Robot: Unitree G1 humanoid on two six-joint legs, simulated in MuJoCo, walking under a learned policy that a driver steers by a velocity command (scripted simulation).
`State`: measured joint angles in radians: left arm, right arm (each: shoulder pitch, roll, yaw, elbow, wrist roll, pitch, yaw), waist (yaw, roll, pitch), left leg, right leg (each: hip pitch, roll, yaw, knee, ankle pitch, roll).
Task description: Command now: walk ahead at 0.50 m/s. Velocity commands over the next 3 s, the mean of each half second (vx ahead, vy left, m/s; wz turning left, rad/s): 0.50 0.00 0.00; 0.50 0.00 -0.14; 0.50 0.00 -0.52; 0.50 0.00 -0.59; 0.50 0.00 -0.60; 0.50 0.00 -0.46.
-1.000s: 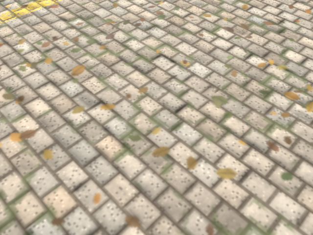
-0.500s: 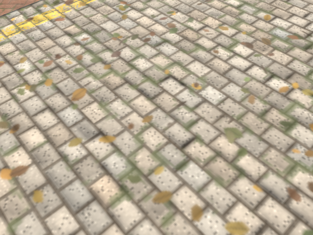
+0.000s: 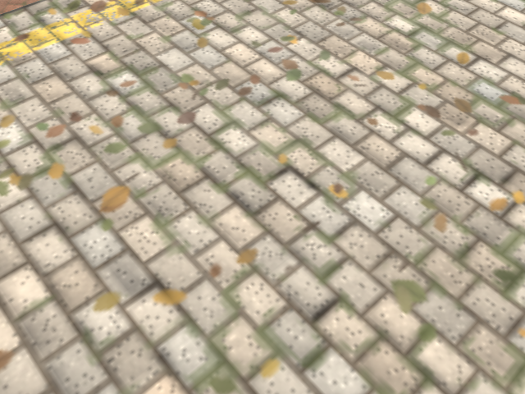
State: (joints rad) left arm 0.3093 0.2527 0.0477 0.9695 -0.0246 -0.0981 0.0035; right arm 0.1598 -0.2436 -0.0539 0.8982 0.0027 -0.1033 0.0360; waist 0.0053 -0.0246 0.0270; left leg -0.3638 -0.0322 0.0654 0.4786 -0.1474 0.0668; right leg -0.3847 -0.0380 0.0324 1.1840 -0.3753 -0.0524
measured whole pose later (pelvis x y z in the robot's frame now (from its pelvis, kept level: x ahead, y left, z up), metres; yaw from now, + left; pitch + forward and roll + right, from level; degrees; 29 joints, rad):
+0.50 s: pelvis +0.27 -0.06 -0.01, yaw +0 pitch +2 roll +1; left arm 0.04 0.24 0.06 0.84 -0.01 -0.11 -0.03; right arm 0.37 -0.25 -0.05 1.03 0.01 -0.07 0.00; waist -0.05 0.00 0.03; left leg -0.13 0.00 -0.02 0.85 -0.51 0.02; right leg -0.48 -0.01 -0.05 0.57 -0.12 -0.05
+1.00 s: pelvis +0.55 -0.03 -0.01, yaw -6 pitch +3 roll -1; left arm 0.44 0.24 0.07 1.01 -0.02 -0.06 0.02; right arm -0.02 -0.23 -0.05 0.85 0.01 -0.12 0.03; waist 0.08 0.02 0.01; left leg -0.48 0.03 -0.02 0.47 -0.03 0.03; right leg 0.01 0.02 0.05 0.38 -0.43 -0.01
